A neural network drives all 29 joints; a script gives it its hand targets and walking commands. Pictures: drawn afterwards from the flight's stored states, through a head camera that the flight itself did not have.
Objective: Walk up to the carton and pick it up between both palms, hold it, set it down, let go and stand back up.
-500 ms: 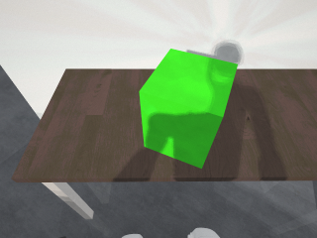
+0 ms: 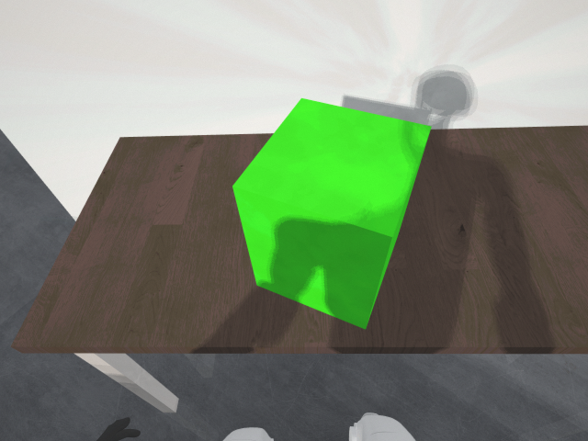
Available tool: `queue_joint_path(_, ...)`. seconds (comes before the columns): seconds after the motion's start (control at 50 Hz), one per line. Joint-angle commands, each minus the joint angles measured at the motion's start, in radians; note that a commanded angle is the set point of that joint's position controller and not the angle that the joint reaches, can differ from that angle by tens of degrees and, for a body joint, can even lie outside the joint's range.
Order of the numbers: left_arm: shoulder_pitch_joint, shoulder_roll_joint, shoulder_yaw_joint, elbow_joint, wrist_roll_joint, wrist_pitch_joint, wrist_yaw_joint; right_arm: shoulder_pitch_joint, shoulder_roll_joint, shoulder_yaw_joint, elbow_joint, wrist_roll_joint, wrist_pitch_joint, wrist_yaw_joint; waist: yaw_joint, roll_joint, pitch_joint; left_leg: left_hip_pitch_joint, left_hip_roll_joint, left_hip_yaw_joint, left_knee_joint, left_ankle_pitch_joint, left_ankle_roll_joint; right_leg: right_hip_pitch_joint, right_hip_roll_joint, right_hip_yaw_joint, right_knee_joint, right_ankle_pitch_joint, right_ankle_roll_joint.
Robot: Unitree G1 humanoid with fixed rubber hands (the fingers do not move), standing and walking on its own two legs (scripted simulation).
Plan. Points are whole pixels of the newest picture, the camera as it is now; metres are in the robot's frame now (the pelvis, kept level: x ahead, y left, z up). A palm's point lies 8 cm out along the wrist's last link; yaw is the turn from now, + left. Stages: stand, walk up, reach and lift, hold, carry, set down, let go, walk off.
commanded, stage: walk up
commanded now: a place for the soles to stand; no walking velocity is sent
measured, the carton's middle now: (333, 215) +0.43 -0.04 +0.04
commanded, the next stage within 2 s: stand in 0.72 s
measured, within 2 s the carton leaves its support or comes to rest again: neither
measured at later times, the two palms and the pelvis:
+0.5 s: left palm out of the picture +0.09 +0.30 -0.11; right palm out of the picture +0.04 -0.28 -0.11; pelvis +0.00 +0.01 +0.00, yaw +1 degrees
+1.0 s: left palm out of the picture +0.09 +0.30 -0.10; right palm out of the picture +0.05 -0.28 -0.11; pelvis +0.00 +0.01 +0.01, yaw +1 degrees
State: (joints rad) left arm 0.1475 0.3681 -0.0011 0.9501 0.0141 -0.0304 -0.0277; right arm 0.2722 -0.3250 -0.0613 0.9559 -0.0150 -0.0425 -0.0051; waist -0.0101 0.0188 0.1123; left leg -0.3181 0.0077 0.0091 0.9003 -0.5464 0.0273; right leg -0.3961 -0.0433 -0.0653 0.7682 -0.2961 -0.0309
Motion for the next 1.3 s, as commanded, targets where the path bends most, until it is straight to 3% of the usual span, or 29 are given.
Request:
queue_joint_path(0.0, -0.102, 0.223, 0.09, -0.081, -0.001, 0.005, 0.02, 0.167, -0.243, -0.053, 0.024, -0.009, -0.024, -0.013, -0.051, -0.15, -0.112, 0.144, 0.011, -0.029, -0.399, 0.151, 0.031, -0.06, -0.162, 0.214, -0.284, -0.296, -0.08)
queue_joint_path(0.02, -0.077, 0.171, 0.077, -0.09, -0.005, 0.01, 0.018, 0.176, -0.305, -0.068, 0.018, -0.027, -0.032, -0.019, -0.052, 0.037, -0.137, 0.182, 0.129, -0.282, -0.514, 0.007, 0.079, -0.167, -0.093, 0.15, -0.088, -0.299, -0.04)
queue_joint_path(0.04, -0.084, 0.148, 0.071, -0.081, -0.015, 0.016, 0.018, 0.068, -0.355, -0.076, -0.016, -0.021, -0.036, -0.023, -0.03, 0.11, -0.088, 0.105, 0.286, -0.564, -0.631, -0.19, 0.15, -0.215, 0.021, 0.029, 0.066, -0.224, 0.006)
queue_joint_path(0.06, -0.09, 0.206, 0.089, -0.064, -0.01, 0.02, 0.026, -0.022, -0.386, -0.077, -0.042, -0.015, -0.035, -0.026, -0.022, 0.062, -0.045, -0.04, 0.344, -0.588, -0.632, -0.136, 0.201, -0.117, -0.005, 0.089, 0.156, -0.237, 0.011)
queue_joint_path(0.08, -0.067, 0.201, 0.087, -0.06, -0.019, 0.016, 0.023, -0.071, -0.334, -0.064, -0.058, -0.01, -0.038, -0.029, 0.007, 0.048, -0.041, -0.055, 0.314, -0.519, -0.601, -0.022, 0.201, -0.063, -0.014, 0.097, 0.141, -0.206, 0.004)
queue_joint_path(0.12, -0.037, 0.173, 0.079, -0.034, -0.017, 0.002, 0.019, -0.117, -0.304, -0.046, -0.055, -0.003, -0.038, -0.026, 0.034, 0.045, -0.059, -0.064, 0.219, -0.32, -0.468, 0.302, 0.132, 0.077, -0.013, 0.069, -0.044, -0.099, -0.006)
queue_joint_path(0.16, -0.026, 0.194, 0.079, -0.028, -0.014, -0.018, 0.023, -0.084, -0.255, -0.029, -0.048, 0.007, -0.036, -0.018, 0.033, 0.03, -0.16, -0.061, 0.136, -0.178, -0.335, 0.55, 0.048, 0.259, -0.059, 0.108, -0.19, 0.19, -0.026)
queue_joint_path(0.18, -0.041, 0.218, 0.084, -0.028, -0.012, -0.024, 0.028, -0.074, -0.248, -0.021, -0.055, 0.012, -0.034, -0.018, 0.026, 0.042, -0.201, -0.054, 0.094, -0.128, -0.289, 0.54, 0.018, 0.282, -0.115, 0.168, -0.206, 0.267, -0.05)
queue_joint_path(0.2, -0.051, 0.237, 0.083, -0.026, -0.009, -0.029, 0.03, -0.058, -0.239, -0.019, -0.045, 0.013, -0.028, -0.017, 0.012, 0.001, -0.196, -0.043, 0.062, -0.109, -0.274, 0.458, 0.012, 0.249, -0.17, 0.239, -0.249, 0.187, -0.07)
queue_joint_path(0.22, -0.078, 0.248, 0.081, -0.024, -0.013, -0.029, 0.029, -0.048, -0.248, -0.021, -0.044, 0.016, -0.026, -0.019, -0.006, 0.012, -0.201, 0.018, 0.053, -0.102, -0.283, 0.38, 0.015, 0.188, -0.189, 0.246, -0.239, 0.18, -0.1)
queue_joint_path(0.26, -0.107, 0.22, 0.075, -0.028, -0.016, -0.019, 0.03, -0.035, -0.25, -0.021, -0.029, 0.016, -0.023, -0.019, -0.011, -0.002, -0.173, 0.035, 0.075, -0.154, -0.339, 0.344, 0.034, 0.132, -0.144, 0.181, -0.219, 0.11, -0.079)
queue_joint_path(0.32, -0.092, 0.198, 0.065, -0.011, -0.017, -0.009, 0.026, -0.097, -0.277, -0.021, -0.03, 0.006, -0.027, -0.018, 0.022, 0.027, -0.142, -0.044, 0.136, -0.227, -0.425, 0.259, 0.069, 0.148, -0.073, 0.101, -0.179, 0.015, -0.029)
queue_joint_path(0.44, -0.093, 0.221, 0.069, -0.006, -0.012, -0.018, 0.023, -0.084, -0.257, -0.005, -0.019, 0.008, -0.022, -0.017, 0.017, -0.002, -0.145, -0.06, 0.075, -0.146, -0.386, 0.24, 0.041, 0.178, -0.139, 0.185, -0.273, -0.021, -0.057)
queue_joint_path(0.48, -0.114, 0.212, 0.07, -0.001, -0.013, -0.013, 0.023, -0.067, -0.256, -0.008, -0.007, 0.01, -0.023, -0.014, 0.012, -0.023, -0.14, -0.028, 0.081, -0.163, -0.41, 0.255, 0.041, 0.152, -0.12, 0.166, -0.264, -0.06, -0.047)
queue_joint_path(0.52, -0.105, 0.194, 0.063, -0.003, -0.015, -0.013, 0.02, -0.082, -0.27, -0.008, -0.01, 0.003, -0.027, -0.014, 0.024, 0.03, -0.15, -0.043, 0.111, -0.195, -0.44, 0.266, 0.051, 0.176, -0.095, 0.125, -0.232, -0.02, -0.032)
queue_joint_path(0.58, -0.105, 0.205, 0.065, 0.002, -0.013, -0.012, 0.019, -0.102, -0.268, -0.006, -0.017, 0.002, -0.029, -0.015, 0.029, 0.012, -0.159, -0.069, 0.122, -0.21, -0.448, 0.257, 0.055, 0.21, -0.094, 0.121, -0.233, 0.015, -0.028)
queue_joint_path(0.64, -0.103, 0.204, 0.065, 0.001, -0.012, -0.014, 0.017, -0.089, -0.266, 0.001, -0.008, 0.003, -0.031, -0.013, 0.022, 0.059, -0.167, -0.052, 0.115, -0.204, -0.455, 0.284, 0.049, 0.208, -0.098, 0.124, -0.24, 0.011, -0.029)
queue_joint_path(0.7, -0.089, 0.202, 0.061, 0.016, -0.016, -0.014, 0.018, -0.104, -0.26, 0.001, -0.002, 0.004, -0.027, -0.012, 0.026, 0.021, -0.164, -0.034, 0.111, -0.188, -0.457, 0.264, 0.044, 0.203, -0.093, 0.117, -0.252, -0.004, -0.031)
queue_joint_path(0.8, -0.09, 0.193, 0.058, 0.018, -0.011, -0.018, 0.017, -0.115, -0.264, 0.006, -0.016, 0.003, -0.03, -0.01, 0.026, 0.034, -0.182, -0.055, 0.117, -0.18, -0.472, 0.239, 0.042, 0.227, -0.101, 0.133, -0.274, -0.004, -0.031)
queue_joint_path(0.82, -0.099, 0.202, 0.06, 0.024, -0.011, -0.016, 0.017, -0.099, -0.253, 0.005, -0.01, 0.005, -0.029, -0.01, 0.026, 0.001, -0.16, -0.061, 0.105, -0.179, -0.465, 0.23, 0.041, 0.217, -0.107, 0.139, -0.293, -0.039, -0.027)
queue_joint_path(0.9, -0.088, 0.202, 0.057, 0.03, -0.011, -0.015, 0.018, -0.088, -0.256, 0.004, -0.002, 0.001, -0.03, -0.011, 0.022, 0.025, -0.188, -0.007, 0.107, -0.18, -0.471, 0.268, 0.045, 0.199, -0.107, 0.122, -0.274, -0.013, -0.037)
queue_joint_path(0.92, -0.439, 0.185, 0.022, -0.321, -0.076, 0.232, 0.064, -0.439, -0.08, -0.153, -0.024, -0.111, -0.136, 0.04, -0.013, 0.128, -0.075, -0.357, 0.067, 0.036, -0.36, -0.157, -0.053, 0.105, 0.019, -0.017, -0.05, -0.221, -0.041)
queue_joint_path(0.94, -0.362, 0.134, 0.012, -0.442, -0.06, 0.342, 0.079, -0.449, -0.171, -0.179, -0.017, -0.118, -0.131, 0.065, -0.057, 0.214, -0.028, -0.562, 0.152, -0.019, -0.389, -0.26, 0.004, 0.277, 0.076, -0.055, 0.094, -0.127, -0.03)
queue_joint_path(0.96, -0.328, 0.091, 0.03, -0.456, -0.034, 0.38, 0.075, -0.437, -0.196, -0.169, -0.027, -0.126, -0.115, 0.071, -0.056, 0.203, -0.008, -0.648, 0.167, 0.001, -0.389, -0.242, 0.024, 0.382, 0.083, -0.055, 0.11, -0.076, -0.031)
queue_joint_path(1.02, -0.263, 0.108, 0.064, -0.528, -0.001, 0.474, 0.054, -0.339, -0.193, -0.151, -0.119, -0.097, -0.097, 0.065, -0.041, 0.01, -0.085, -0.447, 0.109, 0.053, -0.295, -0.054, 0.02, 0.313, 0.042, -0.004, 0.02, 0.0, -0.034)
queue_joint_path(1.08, -0.209, 0.099, 0.078, -0.595, 0.022, 0.514, 0.046, -0.28, -0.2, -0.137, -0.198, -0.074, -0.091, 0.044, -0.015, -0.032, -0.113, -0.368, 0.101, 0.074, -0.295, 0.023, 0.021, 0.349, 0.051, -0.012, -0.008, 0.085, -0.035)
queue_joint_path(1.12, -0.184, 0.136, 0.121, -0.595, 0.037, 0.512, 0.026, -0.218, -0.149, -0.106, -0.271, -0.048, -0.088, 0.016, 0.01, -0.123, -0.13, -0.246, 0.039, 0.11, -0.258, 0.167, 0.013, 0.334, 0.034, 0.026, -0.083, 0.124, -0.024)
queue_joint_path(1.24, -0.111, 0.176, 0.181, -0.629, 0.05, 0.485, -0.012, -0.099, -0.023, -0.041, -0.351, 0.009, -0.09, -0.056, 0.045, -0.175, -0.19, -0.159, -0.015, 0.121, -0.287, 0.293, -0.002, 0.425, 0.012, 0.103, -0.129, 0.351, 0.036)
queue_joint_path(1.28, -0.121, 0.203, 0.189, -0.659, 0.055, 0.469, -0.022, -0.058, 0.014, -0.03, -0.359, 0.024, -0.103, -0.081, 0.031, -0.129, -0.188, -0.162, -0.02, 0.114, -0.303, 0.295, -0.005, 0.471, 0.0, 0.122, -0.14, 0.367, 0.045)
